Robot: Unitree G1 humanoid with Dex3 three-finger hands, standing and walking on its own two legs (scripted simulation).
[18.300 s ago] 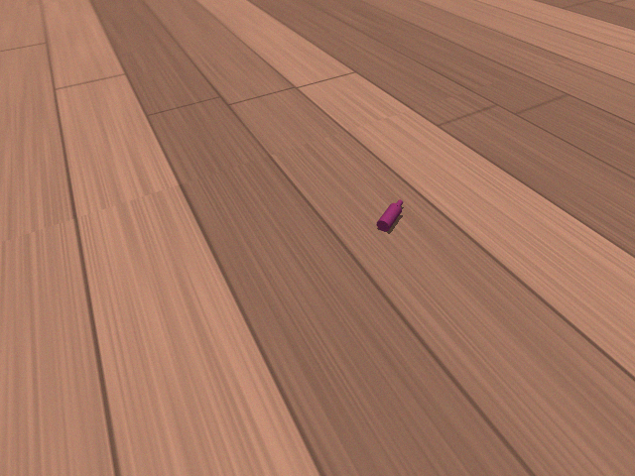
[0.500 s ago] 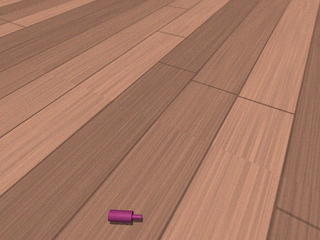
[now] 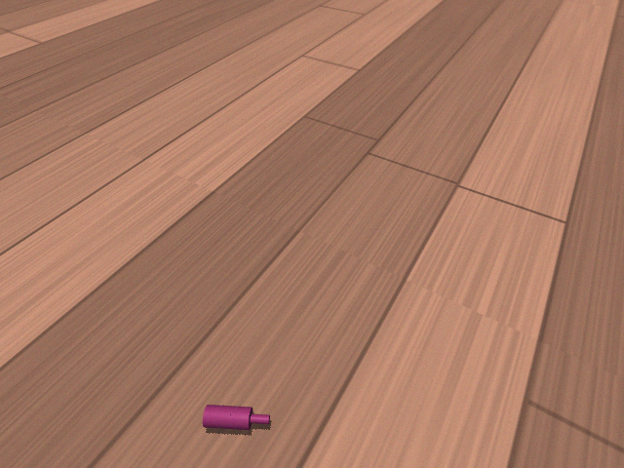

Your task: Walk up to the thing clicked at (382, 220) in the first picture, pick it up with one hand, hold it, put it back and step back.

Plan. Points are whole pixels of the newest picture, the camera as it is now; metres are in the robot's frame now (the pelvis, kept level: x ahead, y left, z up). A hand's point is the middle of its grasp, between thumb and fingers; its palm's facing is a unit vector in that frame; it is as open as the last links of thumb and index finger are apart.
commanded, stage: stand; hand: left
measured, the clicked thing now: (237, 417) +0.43 +0.26 -0.75
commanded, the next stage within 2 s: none
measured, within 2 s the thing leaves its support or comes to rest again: neither
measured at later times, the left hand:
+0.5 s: hand out of the picture +0.06 +0.25 -0.16, palm faces -0.01 -0.94 -0.35, open 7.4 cm
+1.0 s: hand out of the picture +0.07 +0.25 -0.16, palm faces -0.03 -0.94 -0.35, open 7.4 cm
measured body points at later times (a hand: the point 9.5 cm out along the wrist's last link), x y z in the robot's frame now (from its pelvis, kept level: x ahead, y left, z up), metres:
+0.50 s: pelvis -0.01 +0.00 +0.00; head +0.00 +0.00 +0.45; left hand +0.06 +0.30 -0.13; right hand +0.07 -0.30 -0.13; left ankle +0.01 +0.15 -0.75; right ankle -0.01 -0.14 -0.75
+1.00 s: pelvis -0.01 +0.00 +0.00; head +0.01 +0.00 +0.45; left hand +0.07 +0.30 -0.13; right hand +0.07 -0.31 -0.13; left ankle +0.01 +0.15 -0.75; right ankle -0.01 -0.14 -0.75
